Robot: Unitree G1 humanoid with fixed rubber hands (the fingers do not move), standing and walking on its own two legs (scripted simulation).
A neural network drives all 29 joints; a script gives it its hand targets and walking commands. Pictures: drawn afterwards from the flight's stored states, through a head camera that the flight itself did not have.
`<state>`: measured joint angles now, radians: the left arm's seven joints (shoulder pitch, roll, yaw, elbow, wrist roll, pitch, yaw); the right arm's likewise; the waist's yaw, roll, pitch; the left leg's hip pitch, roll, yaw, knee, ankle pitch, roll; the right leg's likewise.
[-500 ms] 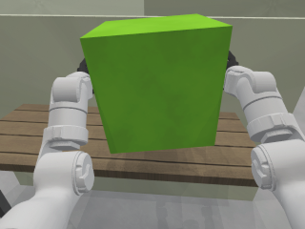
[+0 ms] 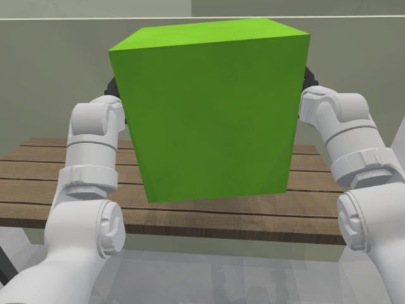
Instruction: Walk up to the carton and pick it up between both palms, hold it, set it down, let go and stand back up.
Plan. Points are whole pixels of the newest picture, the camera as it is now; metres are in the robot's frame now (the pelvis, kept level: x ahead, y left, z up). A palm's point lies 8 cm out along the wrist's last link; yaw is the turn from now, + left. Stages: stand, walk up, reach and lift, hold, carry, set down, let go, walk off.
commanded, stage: hold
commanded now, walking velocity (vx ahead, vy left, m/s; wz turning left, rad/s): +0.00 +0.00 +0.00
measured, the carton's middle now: (209, 104) +0.41 +0.01 +0.30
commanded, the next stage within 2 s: none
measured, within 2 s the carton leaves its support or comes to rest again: neither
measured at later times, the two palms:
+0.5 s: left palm (114, 106) +0.37 +0.18 +0.31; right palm (305, 97) +0.37 -0.17 +0.33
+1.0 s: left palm (113, 108) +0.36 +0.18 +0.31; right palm (307, 98) +0.36 -0.17 +0.33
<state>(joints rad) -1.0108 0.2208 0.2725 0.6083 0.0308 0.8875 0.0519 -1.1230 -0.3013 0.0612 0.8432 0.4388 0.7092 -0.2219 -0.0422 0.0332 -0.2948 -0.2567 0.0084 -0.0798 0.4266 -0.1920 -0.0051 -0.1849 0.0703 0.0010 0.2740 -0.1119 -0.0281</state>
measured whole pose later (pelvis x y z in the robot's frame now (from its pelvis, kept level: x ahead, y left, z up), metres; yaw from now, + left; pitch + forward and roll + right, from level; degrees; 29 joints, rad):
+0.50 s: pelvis +0.00 +0.00 +0.00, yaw +0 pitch +0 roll -2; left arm -1.07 0.24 0.27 0.70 0.05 0.89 0.03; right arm -1.19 -0.28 0.00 0.95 0.40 0.72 -0.21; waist -0.05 0.02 -0.27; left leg -0.23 0.00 -0.09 0.42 -0.19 0.00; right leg -0.16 0.07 0.01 0.28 -0.12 -0.03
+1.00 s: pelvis +0.00 +0.00 +0.00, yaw +0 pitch +0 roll -2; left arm -1.01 0.20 0.29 0.60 0.05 0.91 0.06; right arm -1.13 -0.29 0.02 0.87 0.43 0.73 -0.22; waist -0.05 0.03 -0.30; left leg -0.22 0.00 -0.09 0.43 -0.21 0.00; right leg -0.15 0.07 0.02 0.28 -0.13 -0.03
